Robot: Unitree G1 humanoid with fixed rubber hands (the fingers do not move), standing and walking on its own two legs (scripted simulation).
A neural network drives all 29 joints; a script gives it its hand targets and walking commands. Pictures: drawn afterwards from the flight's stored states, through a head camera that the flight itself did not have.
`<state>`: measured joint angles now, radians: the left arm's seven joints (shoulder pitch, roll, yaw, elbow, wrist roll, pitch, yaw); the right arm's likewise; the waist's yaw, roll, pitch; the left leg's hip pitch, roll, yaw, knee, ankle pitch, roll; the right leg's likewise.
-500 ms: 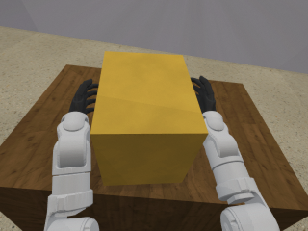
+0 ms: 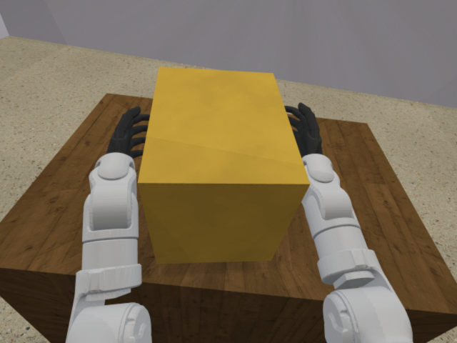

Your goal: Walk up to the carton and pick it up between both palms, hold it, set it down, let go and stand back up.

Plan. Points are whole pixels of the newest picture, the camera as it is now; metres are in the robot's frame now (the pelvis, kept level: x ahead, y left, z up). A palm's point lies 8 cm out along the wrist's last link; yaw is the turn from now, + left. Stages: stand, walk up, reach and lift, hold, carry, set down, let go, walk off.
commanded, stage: hold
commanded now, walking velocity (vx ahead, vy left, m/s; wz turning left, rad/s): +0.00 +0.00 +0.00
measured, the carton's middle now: (216, 165) +0.39 +0.01 +0.13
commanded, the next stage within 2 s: none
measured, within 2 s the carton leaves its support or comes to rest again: neither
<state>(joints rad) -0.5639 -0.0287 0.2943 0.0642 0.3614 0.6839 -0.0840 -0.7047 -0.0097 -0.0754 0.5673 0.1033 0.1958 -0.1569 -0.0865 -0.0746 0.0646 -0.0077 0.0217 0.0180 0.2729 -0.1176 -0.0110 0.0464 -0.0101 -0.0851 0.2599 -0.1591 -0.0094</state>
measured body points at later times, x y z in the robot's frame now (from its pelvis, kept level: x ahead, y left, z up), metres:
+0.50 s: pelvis -0.01 +0.00 +0.00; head -0.03 +0.03 +0.45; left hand +0.37 +0.16 +0.18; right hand +0.38 -0.15 +0.18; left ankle +0.03 +0.13 -0.75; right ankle +0.00 -0.11 -0.75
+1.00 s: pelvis +0.00 +0.01 +0.00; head -0.03 +0.03 +0.45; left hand +0.37 +0.16 +0.18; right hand +0.37 -0.15 +0.18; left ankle +0.03 +0.12 -0.75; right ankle +0.00 -0.11 -0.75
